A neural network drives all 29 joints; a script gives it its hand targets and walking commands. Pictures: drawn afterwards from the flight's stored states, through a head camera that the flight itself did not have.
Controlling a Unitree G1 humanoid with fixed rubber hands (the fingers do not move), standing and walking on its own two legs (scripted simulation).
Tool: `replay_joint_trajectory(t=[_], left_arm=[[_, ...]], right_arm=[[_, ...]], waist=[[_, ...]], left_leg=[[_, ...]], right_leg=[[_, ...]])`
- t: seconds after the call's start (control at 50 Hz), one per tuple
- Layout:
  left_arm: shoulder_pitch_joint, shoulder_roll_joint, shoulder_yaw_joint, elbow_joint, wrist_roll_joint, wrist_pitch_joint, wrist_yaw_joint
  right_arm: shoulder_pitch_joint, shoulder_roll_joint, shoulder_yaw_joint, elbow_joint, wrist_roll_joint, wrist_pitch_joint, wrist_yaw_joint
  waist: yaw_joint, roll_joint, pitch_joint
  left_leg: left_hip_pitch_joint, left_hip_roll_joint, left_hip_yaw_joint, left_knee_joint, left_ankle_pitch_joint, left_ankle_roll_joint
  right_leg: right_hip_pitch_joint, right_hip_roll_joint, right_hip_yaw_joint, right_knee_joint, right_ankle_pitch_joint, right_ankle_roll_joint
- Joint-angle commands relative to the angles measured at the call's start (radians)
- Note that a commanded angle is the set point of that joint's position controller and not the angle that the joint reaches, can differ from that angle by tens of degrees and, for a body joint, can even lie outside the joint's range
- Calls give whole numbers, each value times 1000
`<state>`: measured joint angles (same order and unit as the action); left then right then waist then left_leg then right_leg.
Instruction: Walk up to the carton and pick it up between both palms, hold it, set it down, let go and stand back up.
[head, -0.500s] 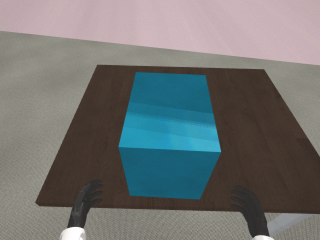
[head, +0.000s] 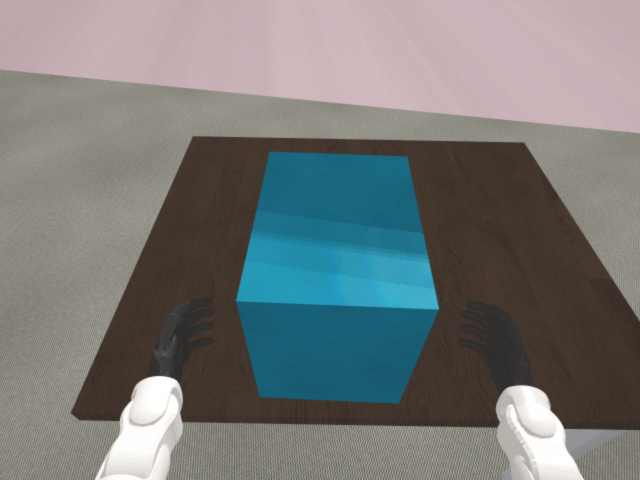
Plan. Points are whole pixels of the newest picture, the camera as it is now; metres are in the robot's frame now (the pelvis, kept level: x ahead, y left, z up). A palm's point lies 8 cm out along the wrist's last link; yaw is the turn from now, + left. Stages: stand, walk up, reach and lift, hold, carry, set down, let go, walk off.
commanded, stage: reach and lift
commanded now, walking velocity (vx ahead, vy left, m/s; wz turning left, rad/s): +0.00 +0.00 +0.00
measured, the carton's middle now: (333, 276) +0.41 +0.00 -0.01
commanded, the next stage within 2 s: none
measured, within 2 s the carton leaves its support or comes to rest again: neither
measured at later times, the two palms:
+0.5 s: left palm (180, 280) +0.32 +0.20 +0.08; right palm (515, 295) +0.32 -0.22 +0.08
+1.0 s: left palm (174, 209) +0.39 +0.21 +0.15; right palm (511, 223) +0.39 -0.22 +0.14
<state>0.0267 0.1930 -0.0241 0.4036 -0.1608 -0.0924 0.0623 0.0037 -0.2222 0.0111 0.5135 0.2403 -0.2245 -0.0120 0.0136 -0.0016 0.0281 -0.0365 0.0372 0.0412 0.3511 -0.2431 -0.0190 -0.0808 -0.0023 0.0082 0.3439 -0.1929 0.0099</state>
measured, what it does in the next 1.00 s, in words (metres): stands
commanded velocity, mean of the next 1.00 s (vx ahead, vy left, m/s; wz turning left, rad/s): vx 0.00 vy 0.00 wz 0.00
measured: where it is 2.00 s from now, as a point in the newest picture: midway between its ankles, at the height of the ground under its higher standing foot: outside the picture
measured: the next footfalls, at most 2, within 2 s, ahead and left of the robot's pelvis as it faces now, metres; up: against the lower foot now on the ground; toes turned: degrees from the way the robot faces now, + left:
none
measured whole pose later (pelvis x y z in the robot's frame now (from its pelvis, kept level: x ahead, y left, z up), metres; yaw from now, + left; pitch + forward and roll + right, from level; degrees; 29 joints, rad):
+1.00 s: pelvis -0.01 -0.01 +0.00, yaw +0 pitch +3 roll +0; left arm -0.66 0.31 0.13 0.45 -0.18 0.48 0.04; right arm -0.66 -0.35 0.01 0.59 0.37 0.26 -0.08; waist -0.01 0.00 -0.02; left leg -0.19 0.04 0.02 0.32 -0.19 -0.03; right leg -0.22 0.01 0.01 0.29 -0.13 0.00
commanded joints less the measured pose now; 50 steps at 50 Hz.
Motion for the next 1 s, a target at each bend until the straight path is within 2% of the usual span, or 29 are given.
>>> replay_joint_trajectory(t=[0.0, 0.18, 0.34, 0.5, 0.64, 0.82, 0.98], left_arm=[[-257, 94, 58, -229, 3, 38, 3], [-399, 91, 81, -289, -10, 191, 2], [-551, 116, 119, -290, -11, 298, -2], [-703, 152, 165, -286, -8, 382, -13], [-824, 188, 189, -262, -7, 447, -24], [-1009, 232, 194, -200, -14, 511, -22], [-1162, 267, 188, -96, -21, 537, -14]], right_arm=[[-220, -117, -63, -213, -8, 31, -8], [-362, -151, -79, -286, 1, 154, -23], [-510, -188, -83, -285, 29, 239, -35], [-657, -216, -63, -266, 70, 301, -52], [-776, -241, -50, -233, 99, 355, -70], [-952, -275, -61, -156, 118, 420, -74], [-1114, -305, -61, -51, 131, 454, -64]], waist=[[-5, 10, -179], [-5, 6, -237], [-4, -8, -290], [-3, -15, -368], [-11, -12, -417], [-29, 8, -478], [-36, 13, -549]], left_leg=[[40, -50, -2, -30, 304, -33], [37, -48, 1, -44, 319, -29], [16, -52, 10, -52, 300, -18], [4, -57, 19, -46, 335, -11], [-23, -59, 21, -41, 348, -7], [-36, -53, 10, -30, 343, -10], [-31, -48, -4, -12, 370, -13]], right_leg=[[32, 28, 23, -54, 193, -29], [16, 40, 15, -61, 181, -28], [23, 48, 11, -52, 189, -15], [73, 52, 11, -36, 283, 4], [116, 51, 8, -17, 366, 20], [102, 55, -7, -17, 364, 24], [73, 57, -19, -11, 384, 23]])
